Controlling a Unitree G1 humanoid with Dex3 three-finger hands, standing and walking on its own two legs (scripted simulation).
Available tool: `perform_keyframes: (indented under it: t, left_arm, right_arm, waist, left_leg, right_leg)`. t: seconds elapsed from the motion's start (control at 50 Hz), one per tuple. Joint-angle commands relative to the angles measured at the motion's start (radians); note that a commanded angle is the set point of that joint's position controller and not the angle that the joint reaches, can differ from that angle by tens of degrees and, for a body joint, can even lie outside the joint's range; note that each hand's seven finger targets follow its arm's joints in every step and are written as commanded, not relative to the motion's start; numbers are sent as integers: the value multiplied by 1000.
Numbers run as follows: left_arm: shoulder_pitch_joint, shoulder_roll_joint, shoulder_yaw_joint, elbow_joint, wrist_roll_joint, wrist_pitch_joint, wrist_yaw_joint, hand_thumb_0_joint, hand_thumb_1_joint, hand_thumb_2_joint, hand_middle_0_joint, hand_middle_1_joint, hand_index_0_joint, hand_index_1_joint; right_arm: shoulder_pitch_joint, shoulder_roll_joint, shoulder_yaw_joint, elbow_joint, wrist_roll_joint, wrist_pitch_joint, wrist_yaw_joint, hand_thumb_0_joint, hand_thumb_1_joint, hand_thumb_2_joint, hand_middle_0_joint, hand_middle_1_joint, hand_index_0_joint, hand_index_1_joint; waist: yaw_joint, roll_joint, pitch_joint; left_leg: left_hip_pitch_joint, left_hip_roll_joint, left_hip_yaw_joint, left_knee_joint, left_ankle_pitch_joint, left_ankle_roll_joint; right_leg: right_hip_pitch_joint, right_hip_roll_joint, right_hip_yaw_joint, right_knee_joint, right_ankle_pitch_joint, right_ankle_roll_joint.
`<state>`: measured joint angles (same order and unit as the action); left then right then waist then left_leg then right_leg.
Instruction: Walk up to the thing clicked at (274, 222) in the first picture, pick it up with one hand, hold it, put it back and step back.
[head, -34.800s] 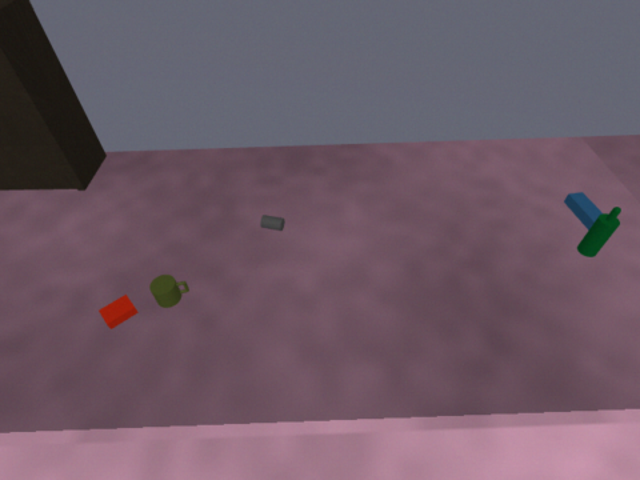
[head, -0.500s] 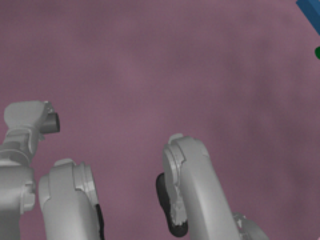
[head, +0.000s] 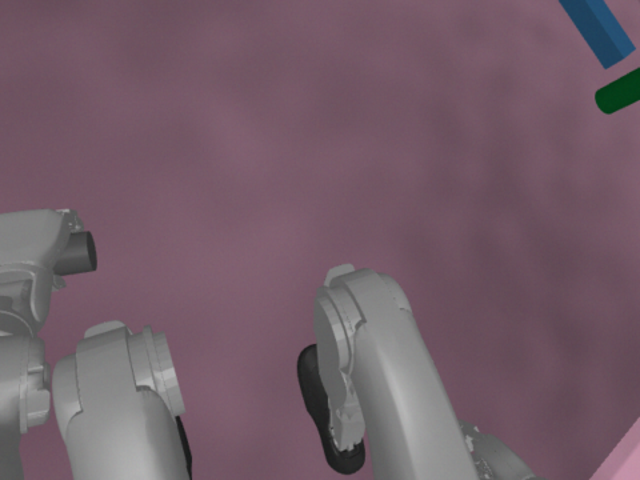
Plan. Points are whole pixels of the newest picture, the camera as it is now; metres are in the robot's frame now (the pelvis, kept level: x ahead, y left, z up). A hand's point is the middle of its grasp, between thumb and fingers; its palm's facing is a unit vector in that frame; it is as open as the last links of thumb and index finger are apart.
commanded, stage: rest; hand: left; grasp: from above
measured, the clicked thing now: (53, 256) +0.42 +0.26 -0.26
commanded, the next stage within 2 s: open in 0.32 s
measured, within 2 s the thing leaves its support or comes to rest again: neither
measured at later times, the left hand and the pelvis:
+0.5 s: hand (44, 259) +0.41 +0.26 -0.24, palm faces -0.49 -0.10 -0.87, open 8.5 cm; pelvis +0.00 +0.00 +0.00, yaw -1 degrees
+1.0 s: hand (45, 254) +0.42 +0.26 -0.24, palm faces -0.47 -0.09 -0.88, open 11.6 cm; pelvis -0.01 +0.00 +0.00, yaw -2 degrees
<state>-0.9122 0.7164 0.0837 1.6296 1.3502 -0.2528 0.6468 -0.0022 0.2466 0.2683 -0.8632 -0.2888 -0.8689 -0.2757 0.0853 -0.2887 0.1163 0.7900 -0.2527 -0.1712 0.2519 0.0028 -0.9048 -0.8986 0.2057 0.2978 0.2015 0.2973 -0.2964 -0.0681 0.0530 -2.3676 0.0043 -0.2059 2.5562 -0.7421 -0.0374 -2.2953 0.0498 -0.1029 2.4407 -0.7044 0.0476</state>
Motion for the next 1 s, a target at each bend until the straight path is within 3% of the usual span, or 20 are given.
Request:
perform_keyframes:
  t: [0.0, 0.02, 0.12, 0.16, 0.18, 0.24, 0.3, 0.34, 0.36, 0.38, 0.4, 0.46, 0.52, 0.62, 0.72, 0.8, 0.82, 0.84, 0.94, 0.98]
  left_arm:
    - [-302, 193, 6, -105, -18, -6, 68, 0, 757, 484, -1102, -360, -1118, -345]
    - [-314, 222, 30, -125, -20, -10, 74, 0, 780, 471, -1102, -372, -1127, -348]
    - [-314, 196, -3, -68, -27, 2, 71, 0, 776, 485, -1111, -364, -1129, -347]
    - [-269, 215, 13, -67, -41, 6, 75, 0, 731, 476, -1089, -358, -1102, -346]
    - [-290, 201, -3, -29, -44, 8, 71, 0, 747, 467, -1087, -365, -1108, -345]
    - [-270, 203, -1, -16, -51, 3, 73, 0, 744, 467, -1089, -358, -1105, -342]
    - [-302, 236, 11, -27, -47, -8, 71, 0, 730, 460, -1084, -347, -1098, -335]
    - [-260, 241, 22, -15, -47, -11, 71, 0, 719, 451, -1076, -346, -1091, -333]
    - [-271, 247, 22, 22, -40, -13, 71, 0, 734, 452, -1079, -351, -1096, -335]
    - [-272, 261, 35, 2, -35, -17, 76, 0, 727, 442, -1072, -349, -1091, -330]
    - [-280, 224, 3, 23, -28, -18, 71, 0, 719, 428, -1071, -333, -1087, -318]
    - [-287, 275, 31, 0, -32, -23, 80, 0, 479, 514, -857, -424, -871, -412]
    - [-277, 259, 11, 22, -14, -23, 82, 0, 279, 528, -737, -446, -744, -440]
    - [-299, 226, -35, -1, -18, -17, 95, 0, 121, 497, -597, -483, -615, -466]
    - [-308, 234, -32, -24, -22, 2, 116, 0, -7, 573, -501, -549, -510, -541]
    - [-309, 238, -18, 29, -26, 25, 115, 0, -101, 645, -422, -613, -427, -609]
    - [-300, 212, -40, 51, -30, 31, 108, 0, -121, 662, -399, -637, -405, -631]
    - [-311, 255, -5, 32, -36, 32, 108, 0, -152, 686, -386, -644, -385, -645]
    - [-294, 243, -17, 39, -52, 34, 79, 0, -236, 756, -319, -721, -314, -726]
    - [-283, 287, 24, 17, -53, 29, 69, 0, -290, 804, -286, -733, -271, -748]
  right_arm:
    - [198, -282, -68, 11, -4, -21, 9, 0, -897, -898, 201, 300, 200, 300]
    - [199, -291, -72, 7, -9, -24, 10, 0, -895, -896, 201, 300, 200, 300]
    - [201, -295, -59, 12, -12, -39, 26, 0, -897, -898, 201, 300, 200, 300]
    - [194, -293, -54, 11, -1, -32, 23, 0, -899, -899, 201, 300, 200, 300]
    - [192, -292, -47, 8, -7, -39, 28, 0, -898, -898, 201, 300, 200, 300]
    - [187, -292, -45, 9, -5, -35, 27, 0, -897, -898, 201, 300, 200, 300]
    - [193, -311, -40, -3, -12, -43, 28, 0, -899, -899, 201, 300, 200, 300]
    - [180, -309, -40, -8, -7, -36, 22, 0, -899, -900, 201, 300, 200, 300]
    - [188, -307, -35, 1, -14, -38, 25, 0, -897, -899, 201, 300, 200, 300]
    - [200, -318, -36, 5, -19, -36, 23, 0, -897, -899, 201, 300, 200, 300]
    - [186, -310, -32, -8, -21, -38, 25, 0, -898, -900, 201, 300, 200, 300]
    - [178, -307, -23, 3, -22, -40, 26, 0, -891, -896, 201, 300, 201, 300]
    - [177, -315, -22, -5, -27, -44, 27, 0, -891, -897, 201, 300, 201, 300]
    - [154, -317, -17, -1, -34, -55, 31, 0, -891, -897, 201, 300, 201, 300]
    - [161, -324, -17, 1, -32, -58, 34, 0, -890, -898, 201, 300, 201, 300]
    - [160, -333, -15, -9, -34, -66, 41, 0, -889, -897, 201, 300, 201, 300]
    - [157, -326, -11, -3, -30, -65, 44, 0, -888, -897, 201, 300, 201, 300]
    - [155, -337, -12, -20, -34, -68, 45, 0, -889, -898, 201, 300, 201, 300]
    - [155, -328, -3, -35, -28, -70, 47, 0, -891, -899, 201, 300, 201, 300]
    - [178, -345, -17, -22, -23, -70, 43, 0, -891, -899, 201, 300, 201, 300]
  waist:
    - [-37, 418, -670]
    - [-44, 400, -688]
    - [-62, 382, -648]
    - [-28, 404, -683]
    - [-55, 372, -657]
    - [-40, 360, -658]
    - [-60, 358, -648]
    - [-39, 377, -666]
    - [-69, 364, -627]
    - [-62, 354, -634]
    - [-76, 357, -610]
    - [-59, 372, -618]
    - [-76, 388, -586]
    - [-71, 398, -578]
    - [-65, 424, -623]
    - [-82, 389, -582]
    - [-77, 398, -562]
    - [-76, 387, -578]
    - [-73, 395, -602]
    - [-67, 391, -609]
  left_leg:
    - [509, 3, 121, -253, 240, 47]
    - [510, 5, 117, -250, 246, 49]
    - [470, 7, 119, -234, 239, 54]
    - [485, 9, 116, -250, 259, 52]
    - [468, 11, 114, -230, 250, 55]
    - [445, 10, 109, -240, 231, 57]
    - [465, 9, 101, -243, 239, 55]
    - [482, 12, 98, -255, 252, 50]
    - [464, 13, 98, -240, 235, 52]
    - [463, 12, 95, -249, 244, 52]
    - [447, 12, 98, -236, 230, 54]
    - [455, 13, 93, -248, 229, 51]
    - [456, 14, 92, -252, 210, 47]
    - [451, 14, 89, -259, 173, 48]
    - [480, 18, 86, -273, 198, 43]
    - [465, 16, 85, -263, 209, 46]
    - [453, 19, 82, -267, 196, 46]
    - [457, 18, 79, -268, 205, 48]
    - [461, 19, 86, -257, 217, 50]
    - [465, 16, 85, -257, 233, 48]
  right_leg:
    - [351, 37, -120, -214, 287, -74]
    - [367, 40, -126, -217, 295, -72]
    - [384, 41, -119, -231, 300, -67]
    - [416, 47, -112, -234, 316, -71]
    - [400, 44, -117, -225, 314, -67]
    - [416, 50, -113, -236, 296, -68]
    - [404, 46, -132, -231, 296, -68]
    - [421, 52, -132, -230, 305, -71]
    - [407, 49, -135, -222, 297, -68]
    - [415, 49, -140, -235, 302, -65]
    - [404, 50, -133, -231, 296, -66]
    - [408, 51, -136, -238, 286, -68]
    - [391, 52, -141, -223, 270, -72]
    - [359, 54, -144, -238, 230, -73]
    - [381, 60, -139, -244, 255, -77]
    - [365, 54, -146, -236, 276, -70]
    - [356, 57, -141, -234, 263, -74]
    - [364, 55, -147, -238, 270, -71]
    - [406, 58, -137, -239, 284, -70]
    - [408, 51, -142, -238, 293, -70]
